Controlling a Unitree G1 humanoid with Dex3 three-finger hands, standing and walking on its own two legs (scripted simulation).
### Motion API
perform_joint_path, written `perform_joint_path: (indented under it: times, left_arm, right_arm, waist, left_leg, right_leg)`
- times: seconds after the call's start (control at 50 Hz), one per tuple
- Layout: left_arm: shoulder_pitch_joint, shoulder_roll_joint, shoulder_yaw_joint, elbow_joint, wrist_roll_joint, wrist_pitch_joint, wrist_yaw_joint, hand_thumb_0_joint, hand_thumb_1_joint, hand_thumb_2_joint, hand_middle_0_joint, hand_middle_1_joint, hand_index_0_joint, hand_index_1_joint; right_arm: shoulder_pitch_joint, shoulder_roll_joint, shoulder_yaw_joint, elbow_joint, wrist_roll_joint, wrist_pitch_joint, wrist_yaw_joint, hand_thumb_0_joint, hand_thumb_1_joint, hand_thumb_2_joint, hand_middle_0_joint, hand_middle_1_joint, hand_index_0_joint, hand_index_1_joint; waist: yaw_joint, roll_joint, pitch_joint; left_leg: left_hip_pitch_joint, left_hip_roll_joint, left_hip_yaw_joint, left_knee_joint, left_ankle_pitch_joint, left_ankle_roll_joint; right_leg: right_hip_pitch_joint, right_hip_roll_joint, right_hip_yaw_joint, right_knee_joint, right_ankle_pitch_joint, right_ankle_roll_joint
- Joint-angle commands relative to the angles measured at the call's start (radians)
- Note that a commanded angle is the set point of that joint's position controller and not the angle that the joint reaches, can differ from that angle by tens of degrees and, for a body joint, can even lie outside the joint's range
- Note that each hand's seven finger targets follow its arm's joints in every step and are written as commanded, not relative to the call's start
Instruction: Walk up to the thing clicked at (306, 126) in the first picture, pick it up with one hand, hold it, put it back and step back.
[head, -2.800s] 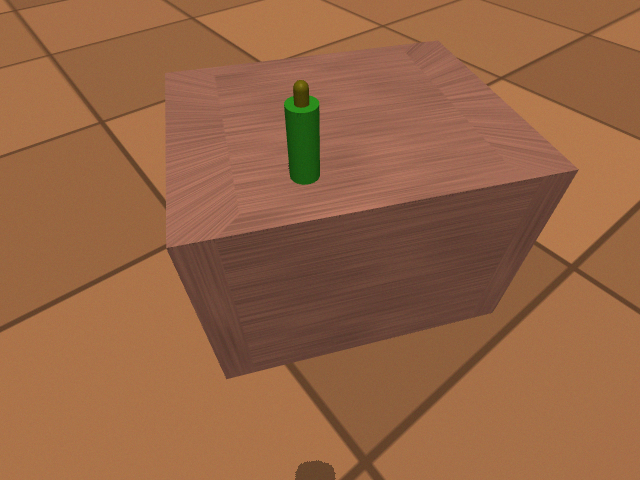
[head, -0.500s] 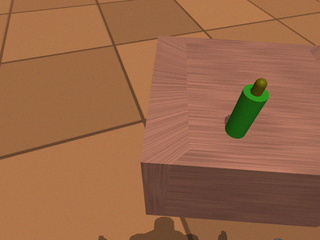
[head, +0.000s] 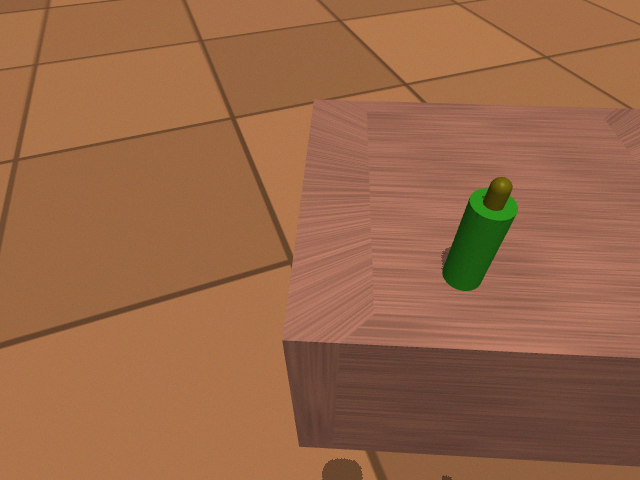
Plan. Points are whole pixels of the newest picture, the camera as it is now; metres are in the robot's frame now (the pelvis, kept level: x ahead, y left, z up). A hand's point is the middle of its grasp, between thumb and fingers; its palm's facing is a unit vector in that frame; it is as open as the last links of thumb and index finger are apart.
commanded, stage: walk up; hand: right
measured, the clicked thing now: (480, 233) +0.51 -0.23 -0.01
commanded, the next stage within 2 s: stand in 0.50 s
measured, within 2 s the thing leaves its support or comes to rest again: neither
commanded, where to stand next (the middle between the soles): +0.06 +0.00 m, yaw -2 degrees
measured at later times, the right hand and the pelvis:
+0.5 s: hand out of the picture +0.07 -0.26 -0.16, palm faces -0.01 +0.94 -0.33, open 7.4 cm; pelvis +0.00 -0.01 +0.00, yaw +0 degrees
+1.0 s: hand out of the picture +0.09 -0.26 -0.16, palm faces -0.01 +0.94 -0.33, open 7.4 cm; pelvis +0.02 -0.01 +0.00, yaw -1 degrees
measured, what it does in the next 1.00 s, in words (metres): stands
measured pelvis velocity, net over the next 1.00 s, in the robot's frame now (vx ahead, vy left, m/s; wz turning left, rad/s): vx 0.02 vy -0.01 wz -0.01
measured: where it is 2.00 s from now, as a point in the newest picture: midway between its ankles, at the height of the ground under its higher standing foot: outside the picture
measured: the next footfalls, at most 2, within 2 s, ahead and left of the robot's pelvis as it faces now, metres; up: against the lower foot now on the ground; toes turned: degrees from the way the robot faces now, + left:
none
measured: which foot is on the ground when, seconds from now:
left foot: down 0.00-1.00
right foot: down 0.00-1.00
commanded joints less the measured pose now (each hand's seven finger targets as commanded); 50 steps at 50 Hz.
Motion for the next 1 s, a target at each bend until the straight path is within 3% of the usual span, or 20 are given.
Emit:
perform_joint_path:
  times: [0.0,0.16,0.46,0.48,0.52,0.64,0.76,0.98]
  left_arm:
    - [-0.046,0.210,0.050,-0.045,-0.001,-0.022,0.014,0.000,0.900,0.900,-0.200,-0.300,-0.200,-0.300]
    - [-0.023,0.201,0.055,-0.034,0.001,-0.016,0.014,0.000,0.900,0.900,-0.200,-0.300,-0.200,-0.300]
    - [-0.033,0.195,0.063,-0.040,0.002,-0.015,0.016,0.000,0.900,0.900,-0.200,-0.300,-0.200,-0.300]
    - [-0.021,0.193,0.050,-0.046,0.006,-0.019,0.018,0.000,0.900,0.900,-0.200,-0.300,-0.200,-0.300]
    - [-0.022,0.191,0.047,-0.045,0.006,-0.021,0.017,0.000,0.900,0.900,-0.200,-0.300,-0.200,-0.300]
    - [-0.013,0.204,0.044,-0.053,0.006,-0.031,0.022,0.000,0.900,0.900,-0.200,-0.300,-0.200,-0.300]
    - [-0.014,0.204,0.041,-0.058,0.004,-0.029,0.020,0.000,0.900,0.900,-0.200,-0.300,-0.200,-0.300]
    - [-0.008,0.208,0.041,-0.064,0.003,-0.030,0.026,0.000,0.900,0.900,-0.200,-0.300,-0.200,-0.300]
  right_arm:
    - [-0.051,-0.209,-0.045,-0.038,-0.004,-0.020,-0.018,0.000,-0.900,-0.900,0.200,0.300,0.200,0.300]
    - [-0.043,-0.208,-0.046,-0.027,-0.007,-0.018,-0.019,0.000,-0.900,-0.900,0.200,0.300,0.200,0.300]
    - [0.001,-0.205,-0.048,-0.015,-0.007,-0.019,-0.025,0.000,-0.900,-0.900,0.200,0.300,0.200,0.300]
    - [0.017,-0.209,-0.048,-0.022,-0.014,-0.017,-0.025,0.000,-0.900,-0.900,0.200,0.300,0.200,0.300]
    - [0.018,-0.210,-0.048,-0.023,-0.015,-0.016,-0.024,0.000,-0.900,-0.900,0.200,0.300,0.200,0.300]
    - [0.015,-0.209,-0.050,-0.033,-0.013,-0.019,-0.021,0.000,-0.900,-0.900,0.200,0.300,0.200,0.300]
    - [0.015,-0.211,-0.049,-0.032,-0.012,-0.017,-0.021,0.000,-0.900,-0.900,0.200,0.300,0.200,0.300]
    - [0.016,-0.209,-0.046,-0.031,-0.010,-0.017,-0.023,0.000,-0.900,-0.900,0.200,0.300,0.200,0.300]
  waist:
    - [-0.004,-0.012,-0.115]
    - [-0.001,0.003,-0.090]
    - [-0.014,-0.007,-0.101]
    - [-0.018,0.000,-0.098]
    - [-0.021,0.017,-0.086]
    - [-0.018,-0.013,-0.120]
    - [-0.018,-0.005,-0.105]
    - [-0.017,-0.012,-0.122]
  left_leg:
    - [0.023,0.104,-0.099,-0.101,0.030,0.023]
    - [0.005,0.107,-0.109,-0.114,-0.034,0.025]
    - [0.003,0.108,-0.099,-0.099,0.053,0.022]
    - [0.007,0.112,-0.097,-0.111,0.018,0.018]
    - [-0.004,0.109,-0.099,-0.118,-0.026,0.019]
    - [0.051,0.121,-0.091,-0.091,0.134,0.024]
    - [0.044,0.117,-0.083,-0.094,0.096,0.018]
    - [0.070,0.124,-0.076,-0.091,0.208,0.014]
  right_leg:
    - [0.017,-0.096,0.094,-0.094,0.026,-0.046]
    - [-0.014,-0.086,0.095,-0.112,-0.030,-0.045]
    - [0.004,-0.087,0.096,-0.102,0.033,-0.047]
    - [-0.004,-0.093,0.100,-0.103,-0.023,-0.045]
    - [-0.013,-0.090,0.102,-0.102,-0.039,-0.045]
    - [0.009,-0.099,0.098,-0.086,0.081,-0.042]
    - [0.003,-0.096,0.100,-0.093,0.054,-0.041]
    - [0.033,-0.095,0.089,-0.079,0.179,-0.041]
